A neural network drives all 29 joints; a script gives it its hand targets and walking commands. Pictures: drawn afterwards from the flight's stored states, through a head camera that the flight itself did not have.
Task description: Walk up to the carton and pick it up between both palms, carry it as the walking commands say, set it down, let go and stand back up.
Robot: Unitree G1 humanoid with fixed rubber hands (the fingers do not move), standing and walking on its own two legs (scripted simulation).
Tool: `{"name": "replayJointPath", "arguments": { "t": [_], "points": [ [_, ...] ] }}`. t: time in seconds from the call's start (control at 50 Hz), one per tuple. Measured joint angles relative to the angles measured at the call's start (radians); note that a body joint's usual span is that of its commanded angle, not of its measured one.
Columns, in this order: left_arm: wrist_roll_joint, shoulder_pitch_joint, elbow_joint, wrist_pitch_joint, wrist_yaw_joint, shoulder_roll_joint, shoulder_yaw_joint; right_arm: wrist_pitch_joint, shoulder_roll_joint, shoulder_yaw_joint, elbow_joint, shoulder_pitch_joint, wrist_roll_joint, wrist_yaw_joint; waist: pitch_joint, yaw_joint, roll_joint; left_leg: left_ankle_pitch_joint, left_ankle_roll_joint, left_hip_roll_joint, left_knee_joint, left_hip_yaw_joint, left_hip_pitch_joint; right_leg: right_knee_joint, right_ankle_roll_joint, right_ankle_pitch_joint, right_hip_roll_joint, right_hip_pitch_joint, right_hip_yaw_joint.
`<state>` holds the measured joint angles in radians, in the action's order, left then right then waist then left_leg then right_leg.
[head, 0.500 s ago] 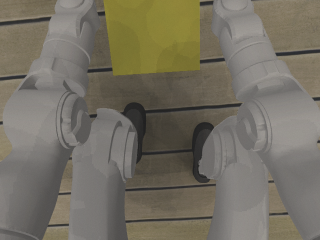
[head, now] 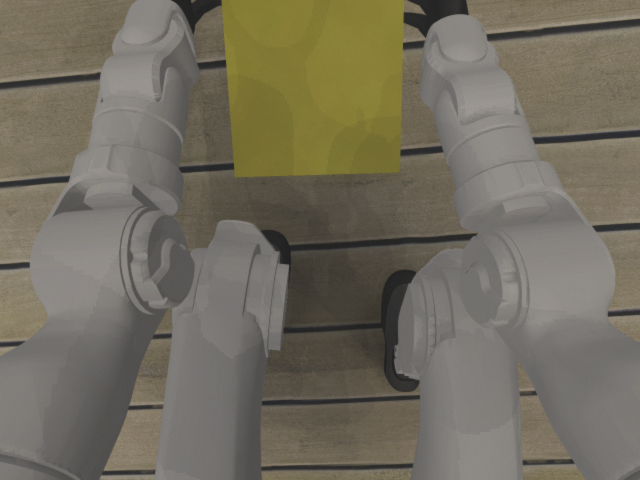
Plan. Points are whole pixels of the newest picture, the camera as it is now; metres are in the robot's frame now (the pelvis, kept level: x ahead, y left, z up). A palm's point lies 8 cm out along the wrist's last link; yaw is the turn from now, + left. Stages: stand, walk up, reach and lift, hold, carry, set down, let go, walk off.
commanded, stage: reach and lift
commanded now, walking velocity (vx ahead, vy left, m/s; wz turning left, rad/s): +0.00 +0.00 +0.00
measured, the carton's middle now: (310, 57) +0.50 +0.09 -0.24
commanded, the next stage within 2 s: none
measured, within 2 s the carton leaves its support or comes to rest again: neither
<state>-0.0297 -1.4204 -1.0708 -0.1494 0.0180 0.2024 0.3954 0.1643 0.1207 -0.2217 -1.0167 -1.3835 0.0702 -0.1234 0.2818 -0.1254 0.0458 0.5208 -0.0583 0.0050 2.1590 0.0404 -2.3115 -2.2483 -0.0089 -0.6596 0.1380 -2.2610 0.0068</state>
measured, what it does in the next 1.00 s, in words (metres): rises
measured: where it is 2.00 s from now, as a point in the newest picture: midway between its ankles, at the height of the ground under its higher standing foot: (331, 329)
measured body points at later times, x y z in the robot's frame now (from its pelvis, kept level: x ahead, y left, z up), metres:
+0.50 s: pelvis -0.03 +0.02 +0.02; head +0.33 +0.07 +0.28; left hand +0.52 +0.22 -0.11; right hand +0.53 -0.02 -0.14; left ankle +0.13 +0.15 -0.33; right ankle +0.09 -0.10 -0.33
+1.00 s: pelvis -0.03 +0.02 +0.05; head +0.32 +0.06 +0.32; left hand +0.51 +0.20 -0.07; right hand +0.53 -0.04 -0.09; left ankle +0.13 +0.15 -0.33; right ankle +0.09 -0.10 -0.33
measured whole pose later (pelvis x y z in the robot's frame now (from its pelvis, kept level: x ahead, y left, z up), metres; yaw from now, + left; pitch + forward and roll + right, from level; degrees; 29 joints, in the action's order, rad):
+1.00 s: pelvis -0.03 +0.02 +0.05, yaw -3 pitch +25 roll -2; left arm -0.14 -1.37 -0.61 -0.29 0.20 0.01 0.47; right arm 0.36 0.12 -0.22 -0.78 -1.39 0.03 -0.15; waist 0.52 -0.13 0.04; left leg 0.48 -0.07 -0.07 2.03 0.10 -1.99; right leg -2.08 -0.06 -0.60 0.15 -1.92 0.01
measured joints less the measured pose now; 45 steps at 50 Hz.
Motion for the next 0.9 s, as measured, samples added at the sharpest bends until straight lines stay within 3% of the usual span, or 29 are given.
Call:
{"name": "replayJointPath", "arguments": {
  "t": [0.16, 0.28, 0.32, 0.44, 0.68, 0.9],
  "points": [
    [0.026, 0.073, 0.111, -0.031, 0.026, -0.037, -0.024, 0.025, -0.003, 0.057, 0.025, 0.042, -0.047, -0.058, -0.01, -0.018, 0.009, 0.011, -0.018, -0.022, -0.008, 0.015, 0.023, 0.021, -0.021, 0.012, 0.027, 0.014, 0.016],
    [0.015, 0.047, 0.202, -0.043, 0.104, -0.078, -0.007, 0.05, 0.011, 0.085, 0.058, 0.026, -0.086, -0.078, 0.078, -0.025, 0.017, -0.006, -0.032, -0.051, -0.017, 0.034, 0.094, 0.041, -0.041, 0.039, 0.041, 0.083, 0.023],
    [-0.015, 0.014, 0.21, -0.05, 0.11, -0.086, 0.016, 0.062, 0.013, 0.076, 0.062, 0.006, -0.085, -0.081, 0.108, -0.03, 0.019, -0.019, -0.028, -0.053, -0.022, 0.039, 0.111, 0.05, -0.045, 0.051, 0.04, 0.103, 0.019],
    [-0.092, -0.049, 0.245, -0.08, 0.122, -0.102, 0.073, 0.104, 0.01, 0.019, 0.063, -0.062, -0.049, -0.068, 0.19, -0.03, 0.016, -0.052, -0.021, -0.071, -0.047, 0.048, 0.163, 0.079, -0.05, 0.069, 0.024, 0.171, 0.012],
    [-0.099, -0.041, 0.349, -0.128, 0.193, -0.149, 0.049, 0.162, 0.031, -0.006, 0.134, -0.071, -0.042, -0.027, 0.241, -0.014, -0.02, -0.049, -0.005, -0.106, -0.075, 0.073, 0.233, 0.133, -0.057, 0.04, -0.013, 0.284, -0.011],
    [-0.141, 0.015, 0.42, -0.129, 0.189, -0.194, 0.074, 0.18, 0.018, -0.022, 0.192, -0.036, -0.019, -0.007, 0.24, 0.002, -0.014, -0.036, -0.004, -0.087, -0.107, 0.063, 0.288, 0.16, -0.056, 0.043, 0.003, 0.322, 0.003]
  ]
}}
